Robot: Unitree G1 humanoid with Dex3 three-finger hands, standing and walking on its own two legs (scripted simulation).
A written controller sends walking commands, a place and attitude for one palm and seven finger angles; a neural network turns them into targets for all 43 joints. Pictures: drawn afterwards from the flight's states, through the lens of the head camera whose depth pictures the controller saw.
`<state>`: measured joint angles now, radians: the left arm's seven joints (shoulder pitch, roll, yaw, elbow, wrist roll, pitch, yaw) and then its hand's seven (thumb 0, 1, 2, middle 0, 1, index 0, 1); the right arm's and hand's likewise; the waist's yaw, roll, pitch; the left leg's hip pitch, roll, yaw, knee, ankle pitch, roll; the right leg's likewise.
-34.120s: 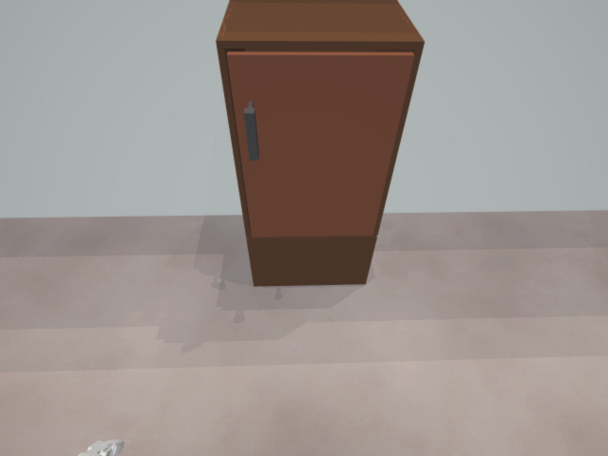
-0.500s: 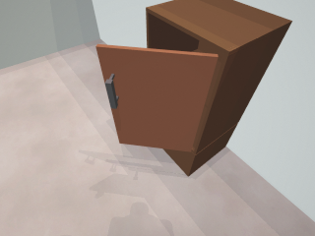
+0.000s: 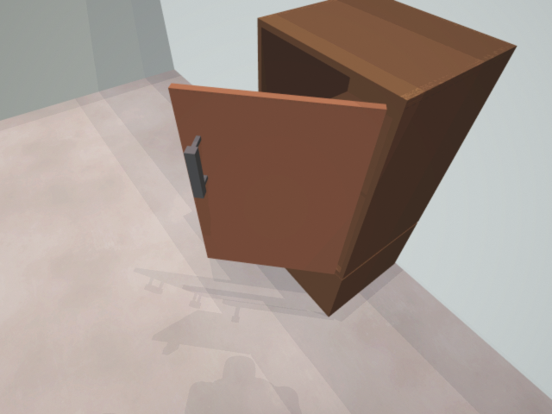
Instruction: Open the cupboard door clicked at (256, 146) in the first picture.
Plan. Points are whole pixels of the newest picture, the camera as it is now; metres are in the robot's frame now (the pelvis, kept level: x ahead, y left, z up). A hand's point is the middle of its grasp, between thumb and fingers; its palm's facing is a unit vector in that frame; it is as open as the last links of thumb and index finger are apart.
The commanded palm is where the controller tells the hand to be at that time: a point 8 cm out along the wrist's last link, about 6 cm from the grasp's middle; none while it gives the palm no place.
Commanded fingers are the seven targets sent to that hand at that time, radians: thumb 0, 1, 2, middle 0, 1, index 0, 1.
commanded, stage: come to a stop and stand still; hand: left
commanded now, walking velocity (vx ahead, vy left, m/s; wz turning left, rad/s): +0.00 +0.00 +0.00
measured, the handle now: (198, 167) +0.60 +0.21 -0.03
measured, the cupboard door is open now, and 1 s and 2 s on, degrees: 45 45 45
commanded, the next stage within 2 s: look again from close up in 0.24 s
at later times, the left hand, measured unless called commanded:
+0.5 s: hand out of the picture -0.01 +0.20 -0.18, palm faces -0.02 -0.98 -0.21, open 7.3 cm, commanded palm none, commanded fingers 0.00 0.90 0.90 -0.20 -0.30 -0.20 -0.30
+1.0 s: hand out of the picture -0.03 +0.22 -0.18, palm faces -0.02 -0.98 -0.19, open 7.4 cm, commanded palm none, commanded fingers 0.00 0.90 0.90 -0.20 -0.30 -0.20 -0.30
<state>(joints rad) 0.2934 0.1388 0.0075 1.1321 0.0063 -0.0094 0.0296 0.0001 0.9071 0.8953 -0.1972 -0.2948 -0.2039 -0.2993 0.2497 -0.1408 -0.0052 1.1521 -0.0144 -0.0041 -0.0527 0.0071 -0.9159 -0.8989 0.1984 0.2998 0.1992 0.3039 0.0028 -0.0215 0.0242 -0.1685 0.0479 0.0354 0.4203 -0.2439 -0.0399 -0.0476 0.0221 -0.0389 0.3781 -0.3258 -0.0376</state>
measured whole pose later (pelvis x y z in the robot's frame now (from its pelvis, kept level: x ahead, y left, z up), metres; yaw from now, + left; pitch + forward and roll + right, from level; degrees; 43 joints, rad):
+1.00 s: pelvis -0.02 +0.04 -0.01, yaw -1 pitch +0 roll +1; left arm 0.30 0.18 -0.01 1.07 0.02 0.00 0.02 0.00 0.91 0.90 -0.20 -0.29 -0.20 -0.30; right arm 0.26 -0.17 0.01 1.08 -0.01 -0.02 -0.02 0.01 -0.91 -0.90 0.20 0.30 0.20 0.30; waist 0.01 -0.02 0.03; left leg -0.25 0.00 0.08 0.51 -0.26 0.02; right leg -0.16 -0.03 0.00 0.51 -0.35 0.02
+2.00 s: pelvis +0.04 +0.01 -0.01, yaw -1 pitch +0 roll +0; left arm 0.20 0.18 0.03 0.96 0.01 0.02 0.03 -0.01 0.92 0.89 -0.20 -0.30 -0.21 -0.30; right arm 0.25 -0.13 -0.02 1.03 -0.01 0.00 -0.03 0.01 -0.92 -0.90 0.20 0.30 0.20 0.30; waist 0.01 -0.06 0.04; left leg -0.21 0.01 0.04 0.54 -0.34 0.01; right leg -0.36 0.01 -0.09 0.56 -0.21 -0.06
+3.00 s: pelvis +0.03 +0.02 -0.01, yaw +1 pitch +0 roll +1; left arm 0.40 0.17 0.06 0.27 -0.18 -0.15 0.06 0.02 0.87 0.87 -0.20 -0.33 -0.21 -0.34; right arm 0.33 -0.24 0.02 0.84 0.04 -0.28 -0.07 0.01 -0.90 -0.90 0.20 0.30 0.20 0.30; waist -0.03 0.04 -0.03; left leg -0.25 -0.04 0.03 0.57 -0.33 0.03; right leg -0.38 -0.03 -0.09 0.58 -0.22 -0.03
